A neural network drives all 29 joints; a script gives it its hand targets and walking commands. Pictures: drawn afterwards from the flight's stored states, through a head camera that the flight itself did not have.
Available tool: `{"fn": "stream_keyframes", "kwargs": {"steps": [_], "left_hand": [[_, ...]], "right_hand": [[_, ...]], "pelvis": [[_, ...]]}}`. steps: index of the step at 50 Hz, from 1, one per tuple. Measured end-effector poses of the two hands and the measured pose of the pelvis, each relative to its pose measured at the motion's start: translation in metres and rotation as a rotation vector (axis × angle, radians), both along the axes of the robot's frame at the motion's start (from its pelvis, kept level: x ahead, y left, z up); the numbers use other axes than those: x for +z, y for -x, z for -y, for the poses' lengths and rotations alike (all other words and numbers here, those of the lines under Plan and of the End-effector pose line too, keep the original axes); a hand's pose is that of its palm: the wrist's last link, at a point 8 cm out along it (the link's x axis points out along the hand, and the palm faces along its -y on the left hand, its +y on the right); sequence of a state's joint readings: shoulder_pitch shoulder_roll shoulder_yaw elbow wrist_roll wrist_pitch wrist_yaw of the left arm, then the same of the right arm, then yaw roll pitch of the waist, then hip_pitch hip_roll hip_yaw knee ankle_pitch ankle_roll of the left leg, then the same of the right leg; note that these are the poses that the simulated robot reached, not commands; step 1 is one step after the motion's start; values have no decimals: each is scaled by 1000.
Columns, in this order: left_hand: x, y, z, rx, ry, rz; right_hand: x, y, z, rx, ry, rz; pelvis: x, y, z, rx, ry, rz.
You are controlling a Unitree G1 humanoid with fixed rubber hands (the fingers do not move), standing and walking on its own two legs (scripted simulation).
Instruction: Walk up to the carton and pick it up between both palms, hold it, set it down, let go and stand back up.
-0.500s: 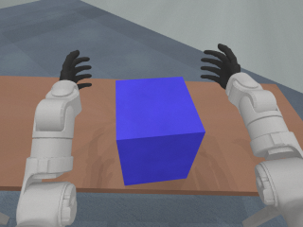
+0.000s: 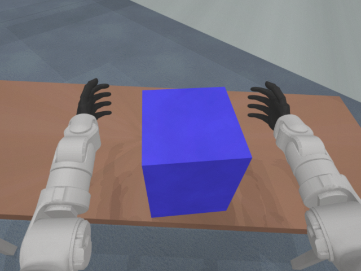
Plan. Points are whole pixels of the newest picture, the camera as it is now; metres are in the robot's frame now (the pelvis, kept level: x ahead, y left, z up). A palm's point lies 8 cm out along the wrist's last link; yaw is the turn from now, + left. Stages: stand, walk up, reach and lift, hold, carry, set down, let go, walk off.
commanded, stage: reach and lift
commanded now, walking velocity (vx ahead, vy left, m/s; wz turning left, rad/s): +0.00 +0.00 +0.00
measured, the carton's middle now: (186, 154) +0.40 +0.00 +0.02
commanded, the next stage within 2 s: none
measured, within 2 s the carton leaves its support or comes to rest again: neither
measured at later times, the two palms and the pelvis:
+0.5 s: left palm (103, 129) +0.42 +0.20 +0.08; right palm (267, 125) +0.44 -0.19 +0.09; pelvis +0.02 +0.01 +0.00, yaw +0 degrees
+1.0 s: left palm (117, 133) +0.42 +0.17 +0.07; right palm (252, 125) +0.44 -0.15 +0.09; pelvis +0.02 +0.01 +0.00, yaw +0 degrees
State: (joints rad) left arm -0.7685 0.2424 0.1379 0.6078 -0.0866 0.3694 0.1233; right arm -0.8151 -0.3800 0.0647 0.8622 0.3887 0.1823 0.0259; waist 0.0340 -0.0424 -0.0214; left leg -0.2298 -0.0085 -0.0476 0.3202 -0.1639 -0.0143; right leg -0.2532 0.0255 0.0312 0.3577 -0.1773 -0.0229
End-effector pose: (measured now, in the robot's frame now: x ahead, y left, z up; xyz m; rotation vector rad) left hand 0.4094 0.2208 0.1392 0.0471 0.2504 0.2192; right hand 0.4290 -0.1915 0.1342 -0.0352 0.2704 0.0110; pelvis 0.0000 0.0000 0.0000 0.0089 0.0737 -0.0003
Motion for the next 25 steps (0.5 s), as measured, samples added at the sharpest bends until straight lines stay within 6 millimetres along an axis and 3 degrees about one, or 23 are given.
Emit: {"fn": "stream_keyframes", "kwargs": {"steps": [6, 12, 18, 25], "left_hand": [[-23, -3, -1, 0, 10, 18], [-44, -6, 9, -24, 19, 33], [-52, -12, 14, -26, 18, 52], [-57, -14, 16, -27, -5, 43]], "right_hand": [[-22, 2, 6, -3, 17, 0], [-30, -3, 4, 9, 27, 36], [-44, -8, 1, 25, 47, 11], [-44, -16, -4, 24, 28, 39]], "pelvis": [[0, -4, -2, 0, 3, -5], [-1, -8, -5, -1, 8, -23], [-2, -12, -6, -1, 10, -51], [-2, -18, -8, -1, 12, -75]]}}
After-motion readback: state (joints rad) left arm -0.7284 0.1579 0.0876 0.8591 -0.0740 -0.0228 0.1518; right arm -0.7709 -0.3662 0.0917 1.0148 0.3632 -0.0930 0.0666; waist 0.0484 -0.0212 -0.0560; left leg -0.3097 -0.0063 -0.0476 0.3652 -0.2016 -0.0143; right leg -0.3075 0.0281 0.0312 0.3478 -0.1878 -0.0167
